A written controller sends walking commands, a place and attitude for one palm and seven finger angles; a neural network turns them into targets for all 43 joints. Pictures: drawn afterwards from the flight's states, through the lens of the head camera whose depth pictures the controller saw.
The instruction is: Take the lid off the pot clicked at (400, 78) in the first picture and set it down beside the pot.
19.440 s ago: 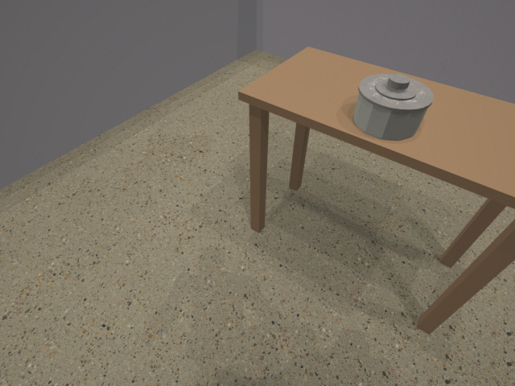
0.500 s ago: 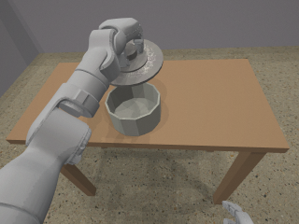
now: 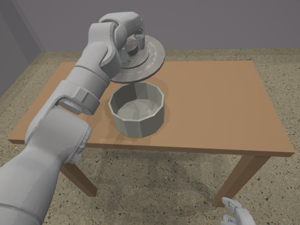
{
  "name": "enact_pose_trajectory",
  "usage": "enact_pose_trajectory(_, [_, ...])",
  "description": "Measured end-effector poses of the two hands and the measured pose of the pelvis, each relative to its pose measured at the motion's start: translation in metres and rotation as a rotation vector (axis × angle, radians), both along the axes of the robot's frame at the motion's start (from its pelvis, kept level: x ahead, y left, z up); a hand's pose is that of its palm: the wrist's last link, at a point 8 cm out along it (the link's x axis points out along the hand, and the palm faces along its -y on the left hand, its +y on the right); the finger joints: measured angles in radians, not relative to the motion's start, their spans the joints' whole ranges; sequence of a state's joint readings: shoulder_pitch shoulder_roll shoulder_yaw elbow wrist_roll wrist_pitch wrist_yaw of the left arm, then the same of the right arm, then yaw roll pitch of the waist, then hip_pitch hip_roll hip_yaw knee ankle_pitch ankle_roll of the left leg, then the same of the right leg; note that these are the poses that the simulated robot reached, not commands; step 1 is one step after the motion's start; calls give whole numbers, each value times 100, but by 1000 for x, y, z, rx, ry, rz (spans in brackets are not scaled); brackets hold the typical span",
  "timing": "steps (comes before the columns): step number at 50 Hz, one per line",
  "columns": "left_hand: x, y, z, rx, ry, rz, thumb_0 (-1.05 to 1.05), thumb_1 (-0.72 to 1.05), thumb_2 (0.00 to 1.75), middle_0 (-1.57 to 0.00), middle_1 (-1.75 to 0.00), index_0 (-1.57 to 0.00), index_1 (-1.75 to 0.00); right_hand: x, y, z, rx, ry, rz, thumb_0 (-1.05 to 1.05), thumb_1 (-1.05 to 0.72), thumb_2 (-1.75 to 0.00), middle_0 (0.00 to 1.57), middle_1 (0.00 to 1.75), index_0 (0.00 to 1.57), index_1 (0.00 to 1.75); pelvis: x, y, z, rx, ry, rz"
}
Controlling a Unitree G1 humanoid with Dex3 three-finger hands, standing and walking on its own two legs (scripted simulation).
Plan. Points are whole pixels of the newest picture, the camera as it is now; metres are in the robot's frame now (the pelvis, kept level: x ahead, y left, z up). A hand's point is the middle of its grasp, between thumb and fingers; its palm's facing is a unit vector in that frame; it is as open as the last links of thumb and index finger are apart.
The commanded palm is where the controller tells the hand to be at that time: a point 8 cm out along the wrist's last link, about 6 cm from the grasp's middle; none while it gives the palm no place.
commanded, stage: move the lid sideways beside the pot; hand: left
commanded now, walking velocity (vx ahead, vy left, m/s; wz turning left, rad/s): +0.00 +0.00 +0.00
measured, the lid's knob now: (127, 47) +0.50 +0.05 +0.23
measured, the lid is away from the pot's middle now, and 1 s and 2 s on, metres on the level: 0.03 0.14 0.25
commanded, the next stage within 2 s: lower the lid onto the table in 1.98 s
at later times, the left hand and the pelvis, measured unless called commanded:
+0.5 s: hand (95, 53) +0.46 +0.13 +0.25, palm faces -0.20 -0.03 -0.98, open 8.0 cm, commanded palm +0.44 +0.13 +0.32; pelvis -0.01 +0.00 +0.00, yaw +1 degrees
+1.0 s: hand (68, 54) +0.46 +0.19 +0.25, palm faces -0.19 -0.02 -0.98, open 8.0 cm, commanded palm +0.43 +0.19 +0.32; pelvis -0.01 +0.01 +0.00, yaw +1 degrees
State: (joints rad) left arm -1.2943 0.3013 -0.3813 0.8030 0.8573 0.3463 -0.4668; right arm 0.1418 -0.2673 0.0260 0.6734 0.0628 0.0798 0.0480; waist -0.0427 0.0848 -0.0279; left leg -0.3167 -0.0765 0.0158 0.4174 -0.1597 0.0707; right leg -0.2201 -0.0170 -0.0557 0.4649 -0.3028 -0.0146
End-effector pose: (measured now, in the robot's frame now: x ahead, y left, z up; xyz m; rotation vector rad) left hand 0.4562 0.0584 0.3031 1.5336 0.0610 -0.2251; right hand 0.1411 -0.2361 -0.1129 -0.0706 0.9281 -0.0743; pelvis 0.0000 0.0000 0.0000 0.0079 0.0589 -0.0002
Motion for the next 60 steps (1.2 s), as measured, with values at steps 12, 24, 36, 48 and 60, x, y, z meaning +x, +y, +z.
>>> enact_pose_trajectory(12, [-4, 35, 0, 14, 6, 74, 2, 12, 96, -61, -86, -67, -87, 4, 6, 4, -4, -15, 9, 1, -91, -90, 20, 30, 20, 30, -3, 1, 0, -2, -5, 1])
enact_pose_trajectory(24, [-11, 67, 2, 13, 13, 81, 2, 12, 97, -61, -86, -67, -87, -10, -2, 5, -45, 14, -4, 1, -91, -90, 20, 30, 20, 30, -7, 4, 0, -9, -16, 11])
enact_pose_trajectory(36, [-8, 97, -3, 33, 28, 127, 2, 12, 96, -61, -86, -67, -87, -28, -1, 3, -59, 56, -24, 1, -91, -90, 20, 30, 20, 30, -11, 9, 0, -16, -8, 13])
enact_pose_trajectory(48, [-8, 128, 4, 34, 16, 165, 2, 12, 96, -60, -86, -67, -87, -36, 0, 3, -62, 84, -41, 1, -91, -90, 20, 30, 20, 30, -9, 14, 0, -21, -2, 8])
enact_pose_trajectory(60, [-21, 149, 4, 45, 14, 174, 2, 12, 96, -61, -86, -67, -87, -25, 5, 7, -66, 59, -19, 1, -91, -90, 20, 30, 20, 30, -16, 17, -1, -27, -5, 18])
